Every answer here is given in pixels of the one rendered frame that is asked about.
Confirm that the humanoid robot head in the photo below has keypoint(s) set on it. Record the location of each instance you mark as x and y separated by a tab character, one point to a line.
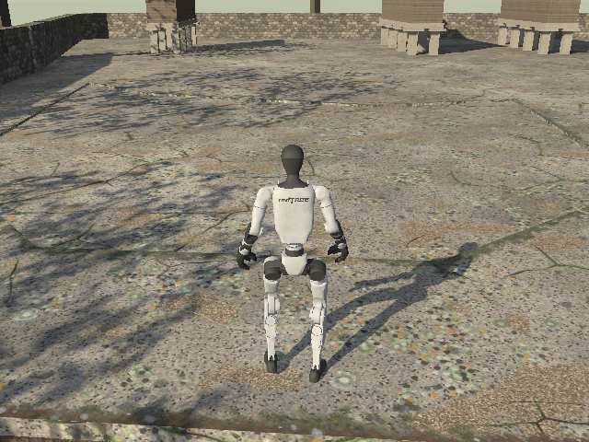
292	158

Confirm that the robot right upper arm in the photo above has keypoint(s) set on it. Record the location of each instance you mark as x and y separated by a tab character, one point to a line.
327	207

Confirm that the robot left forearm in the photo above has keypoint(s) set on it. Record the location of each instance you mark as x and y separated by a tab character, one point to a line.
248	242

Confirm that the robot left hand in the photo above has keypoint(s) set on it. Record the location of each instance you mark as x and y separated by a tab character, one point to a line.
241	258

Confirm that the robot right hand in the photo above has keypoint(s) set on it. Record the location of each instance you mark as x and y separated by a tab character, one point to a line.
344	252

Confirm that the robot left upper arm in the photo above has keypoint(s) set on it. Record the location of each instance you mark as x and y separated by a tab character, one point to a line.
264	195

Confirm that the right robot foot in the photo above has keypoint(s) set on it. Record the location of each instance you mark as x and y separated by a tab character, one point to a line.
315	374

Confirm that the robot right forearm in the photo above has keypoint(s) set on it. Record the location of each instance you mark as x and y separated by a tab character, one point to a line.
339	237

